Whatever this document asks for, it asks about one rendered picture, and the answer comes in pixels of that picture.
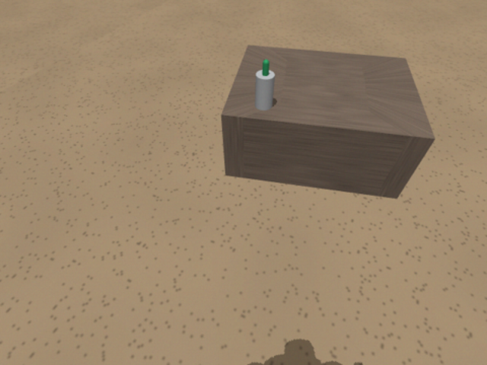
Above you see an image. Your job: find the bottle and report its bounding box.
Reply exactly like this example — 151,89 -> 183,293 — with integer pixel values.
255,59 -> 275,110

